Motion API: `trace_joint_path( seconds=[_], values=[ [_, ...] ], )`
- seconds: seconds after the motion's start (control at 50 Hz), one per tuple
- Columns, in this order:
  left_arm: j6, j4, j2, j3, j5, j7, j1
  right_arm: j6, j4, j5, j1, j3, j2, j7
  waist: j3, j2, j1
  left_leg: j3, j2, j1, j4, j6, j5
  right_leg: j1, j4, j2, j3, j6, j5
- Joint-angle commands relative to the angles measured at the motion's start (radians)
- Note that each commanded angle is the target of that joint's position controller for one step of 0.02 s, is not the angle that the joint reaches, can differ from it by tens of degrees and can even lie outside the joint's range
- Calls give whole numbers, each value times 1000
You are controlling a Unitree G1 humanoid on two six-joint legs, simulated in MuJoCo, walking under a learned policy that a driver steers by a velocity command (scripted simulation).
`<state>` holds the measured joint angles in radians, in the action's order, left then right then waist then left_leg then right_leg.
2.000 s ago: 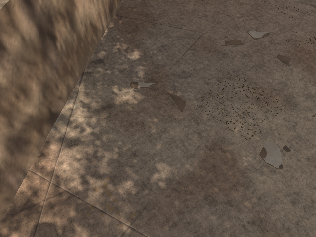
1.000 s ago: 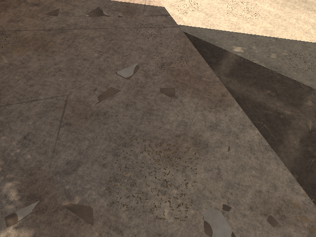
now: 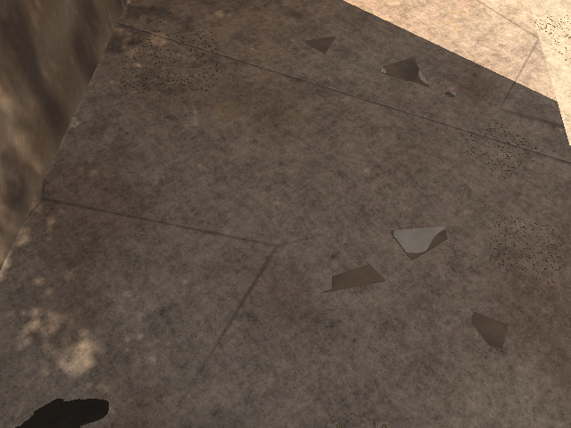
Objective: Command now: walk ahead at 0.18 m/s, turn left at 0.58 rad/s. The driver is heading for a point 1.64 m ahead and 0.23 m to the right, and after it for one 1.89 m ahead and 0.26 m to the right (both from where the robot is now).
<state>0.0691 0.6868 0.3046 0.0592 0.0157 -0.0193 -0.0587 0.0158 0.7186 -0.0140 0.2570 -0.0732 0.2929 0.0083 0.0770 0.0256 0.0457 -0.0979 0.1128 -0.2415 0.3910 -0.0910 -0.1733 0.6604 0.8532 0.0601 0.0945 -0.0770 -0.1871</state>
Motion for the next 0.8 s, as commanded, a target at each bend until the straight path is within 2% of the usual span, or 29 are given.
trace_joint_path(
  seconds=[0.02,0.08,0.12,0.14,0.16,0.18,0.2,0.22,0.24,0.26,0.28,0.3,0.32,0.34,0.4,0.44,0.48,0.5,0.52,0.54,0.56,0.58,0.6,0.62,0.64,0.66,0.72,0.76,0.8],
  values=[
    [-3,-44,54,10,-8,7,-12,-13,-67,-9,-24,-47,169,26,-184,-118,-22,-132,-190,4,-15,-104,547,-185,-153,-75,-46,-14,155],
    [-2,-58,77,16,-11,18,32,-31,-67,-5,-14,-46,163,31,-177,-133,-9,-231,-212,58,45,-91,436,-190,-254,-95,-11,-4,120],
    [7,-48,99,26,-7,24,-4,-32,-75,-1,-33,-39,144,33,-177,-153,-27,-287,-228,100,102,-79,385,-220,-319,-87,-3,23,98],
    [16,-40,98,29,-4,25,-35,-30,-81,-2,-56,-33,132,34,-174,-159,-52,-292,-212,98,145,-61,354,-275,-391,-80,-14,46,158],
    [25,-38,110,32,8,22,-61,-25,-85,2,-54,-24,106,33,-190,-138,-67,-273,-165,71,215,-26,299,-382,-465,-34,1,82,328],
    [28,-48,159,37,28,13,-93,-17,-99,24,-24,-7,57,32,-269,-6,-57,-187,-82,-16,402,20,64,-565,-442,137,155,152,669],
    [12,-30,174,39,49,12,-113,-17,-91,10,119,-1,45,31,-327,244,9,-113,48,-231,615,90,-527,-745,-436,341,441,367,870],
    [6,-30,87,18,15,17,-106,-25,-53,16,165,-14,123,30,-345,172,10,-145,-26,-242,705,128,-533,-692,-465,355,537,398,618],
    [3,-38,33,-1,3,24,-72,-43,-42,12,86,-25,157,33,-267,95,-17,-129,-55,-241,740,154,-478,-623,-468,277,423,355,458],
    [-5,-29,21,-11,5,34,-48,-60,-32,17,50,-22,132,37,-231,56,-12,-92,-79,-231,710,170,-435,-562,-488,211,354,309,299],
    [-14,-27,30,-11,-5,40,-17,-72,-37,26,25,-22,124,38,-177,66,-10,-66,-103,-224,647,182,-397,-498,-517,181,332,288,179],
    [-27,-25,60,-3,-8,40,7,-76,-40,24,7,-16,102,33,-139,95,0,-34,-114,-172,538,186,-369,-429,-542,132,283,261,111],
    [-38,-26,87,7,-7,37,10,-72,-39,21,-11,-9,80,31,-119,124,-9,7,-97,-120,444,187,-353,-390,-551,88,241,247,104],
    [-47,-24,114,19,-9,32,-11,-64,-38,18,-25,-5,64,32,-123,143,-24,28,-81,-98,376,184,-340,-405,-546,72,233,250,113],
    [-59,-24,149,36,-21,20,-53,-49,-22,9,-29,-13,80,36,-172,147,-47,24,-67,-68,266,164,-238,-472,-543,99,299,278,94],
    [-68,-28,147,39,-30,13,-45,-41,-13,8,-28,-16,78,35,-177,142,-40,27,-61,-35,183,143,-179,-462,-543,96,325,270,44],
    [-81,-30,140,41,-42,0,-38,-30,0,11,-9,-20,77,29,-173,135,-18,47,-60,51,52,109,-79,-406,-529,66,314,236,-19],
    [-84,-29,128,39,-43,-5,-48,-26,-1,18,-2,-26,97,28,-178,111,-17,23,-105,122,29,81,-46,-338,-501,43,294,204,-59],
    [-81,-46,101,33,-39,-6,-34,-25,0,33,14,-39,149,31,-162,0,-19,-67,-211,151,-3,26,-76,-238,-415,-10,206,159,-102],
    [-76,-68,82,29,-38,-1,-19,-26,9,42,3,-50,185,30,-111,-207,-38,-196,-319,111,-65,-61,-31,-146,-283,-125,48,110,-214],
    [-70,-59,103,37,-31,3,-39,-21,-23,55,-54,-45,166,33,-100,-268,-27,-294,-444,98,-108,-142,128,-110,-75,-144,-16,74,-329],
    [-70,-41,137,56,-30,6,-66,-12,-40,61,-78,-35,136,40,-107,-212,-32,-288,-476,103,-92,-170,291,-85,119,-123,-2,51,-383],
    [-79,-18,137,63,-34,5,-114,-6,-47,46,-116,-30,126,46,-112,-154,-61,-227,-452,118,-61,-149,379,-70,213,-113,13,37,-364],
    [-91,-7,123,62,-34,3,-138,0,-51,27,-140,-27,116,47,-104,-133,-70,-167,-429,149,-34,-126,441,-38,259,-98,16,21,-323],
    [-100,-6,95,53,-36,4,-136,0,-45,17,-137,-25,114,46,-97,-131,-64,-116,-405,174,-22,-111,484,-14,258,-88,6,7,-288],
    [-105,-17,77,45,-38,7,-118,-5,-38,15,-123,-27,120,46,-90,-142,-52,-74,-384,188,-19,-106,505,-9,230,-80,-20,-6,-258],
    [-107,-68,54,27,-45,27,-41,-25,-26,17,-88,-37,143,48,-107,-186,-7,-3,-371,221,-11,-107,489,-74,61,-50,-86,-20,-206],
    [-109,-92,63,25,-45,41,-26,-34,-24,15,-83,-47,176,44,-120,-205,4,20,-388,197,-6,-107,488,-169,-47,-46,-124,-6,-204],
    [-113,-99,89,34,-44,50,-43,-34,-20,4,-79,-53,194,37,-122,-211,-2,29,-404,185,19,-99,468,-233,-142,-58,-156,17,-183]
  ],
)
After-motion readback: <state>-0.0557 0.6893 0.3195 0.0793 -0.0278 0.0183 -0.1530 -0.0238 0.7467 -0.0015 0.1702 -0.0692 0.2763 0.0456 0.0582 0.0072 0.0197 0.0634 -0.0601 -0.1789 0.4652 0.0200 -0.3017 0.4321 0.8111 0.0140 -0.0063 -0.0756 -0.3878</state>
